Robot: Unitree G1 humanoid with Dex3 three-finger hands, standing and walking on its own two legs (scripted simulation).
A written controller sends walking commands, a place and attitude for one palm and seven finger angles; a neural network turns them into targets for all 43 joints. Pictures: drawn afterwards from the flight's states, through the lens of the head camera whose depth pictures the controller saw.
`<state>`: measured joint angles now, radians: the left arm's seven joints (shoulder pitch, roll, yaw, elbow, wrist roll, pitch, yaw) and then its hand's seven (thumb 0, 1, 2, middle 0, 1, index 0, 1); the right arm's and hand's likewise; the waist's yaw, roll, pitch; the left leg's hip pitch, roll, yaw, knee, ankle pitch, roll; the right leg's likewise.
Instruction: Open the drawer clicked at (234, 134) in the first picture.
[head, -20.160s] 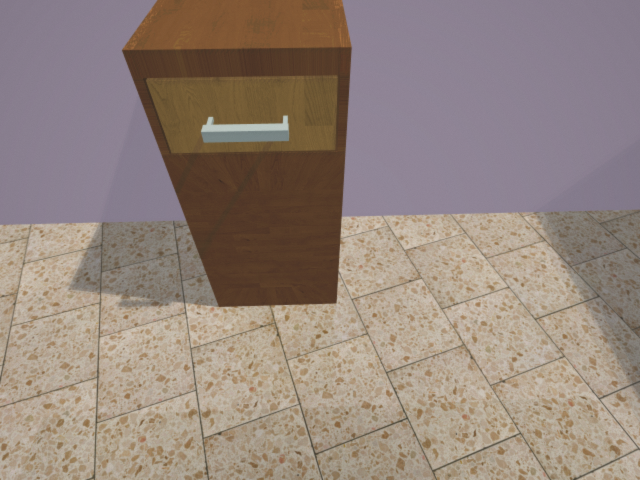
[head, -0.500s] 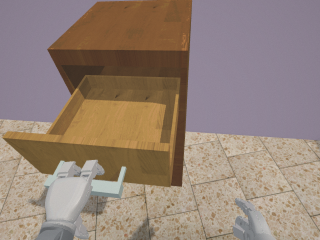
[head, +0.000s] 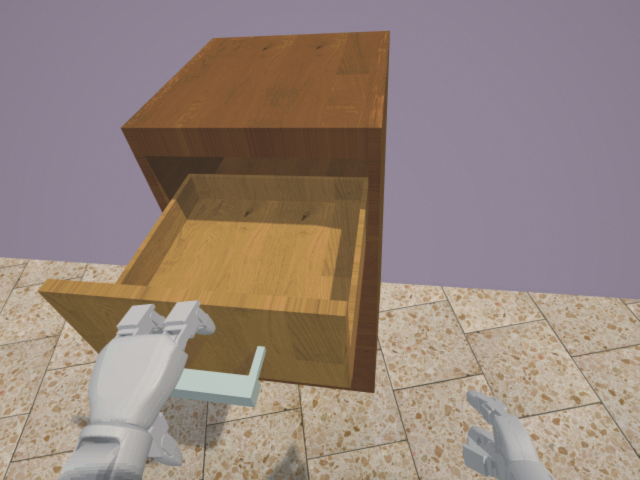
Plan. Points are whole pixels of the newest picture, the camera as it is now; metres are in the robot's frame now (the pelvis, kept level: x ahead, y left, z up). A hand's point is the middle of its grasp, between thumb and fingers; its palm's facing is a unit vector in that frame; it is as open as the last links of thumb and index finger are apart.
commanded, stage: lift the hand off the handle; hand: left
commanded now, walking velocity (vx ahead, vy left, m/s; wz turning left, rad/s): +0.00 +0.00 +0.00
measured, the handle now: (193, 365) +0.24 +0.21 +0.03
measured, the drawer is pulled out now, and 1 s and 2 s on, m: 0.30 0.30 0.30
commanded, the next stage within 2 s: draw the hand back to the body in 0.82 s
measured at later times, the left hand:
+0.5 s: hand (141, 349) +0.20 +0.21 +0.15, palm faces +0.14 -0.13 -0.98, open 13.8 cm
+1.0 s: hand (135, 335) +0.20 +0.20 +0.17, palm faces +0.12 -0.13 -0.98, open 13.8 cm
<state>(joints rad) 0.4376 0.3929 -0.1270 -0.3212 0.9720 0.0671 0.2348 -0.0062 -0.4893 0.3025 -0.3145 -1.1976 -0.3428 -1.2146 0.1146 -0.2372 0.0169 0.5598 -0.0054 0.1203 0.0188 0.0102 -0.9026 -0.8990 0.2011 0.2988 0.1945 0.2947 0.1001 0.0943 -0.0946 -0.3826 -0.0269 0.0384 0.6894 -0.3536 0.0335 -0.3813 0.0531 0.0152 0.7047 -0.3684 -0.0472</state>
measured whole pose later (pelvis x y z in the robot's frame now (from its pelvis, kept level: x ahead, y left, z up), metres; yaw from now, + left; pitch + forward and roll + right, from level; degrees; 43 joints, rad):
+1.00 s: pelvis +0.00 +0.00 +0.02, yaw +1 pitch -1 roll +0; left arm 0.38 0.54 -0.01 -0.60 0.80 0.11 -0.05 -0.01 -0.49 0.30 -0.31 -1.20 -0.32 -1.21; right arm 0.09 -0.27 0.06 0.52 0.03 0.14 0.03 0.01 -0.90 -0.90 0.20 0.30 0.19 0.29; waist 0.11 0.14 -0.05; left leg -0.23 -0.02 0.02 0.52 -0.27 0.03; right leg -0.21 0.06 0.01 0.51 -0.28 -0.04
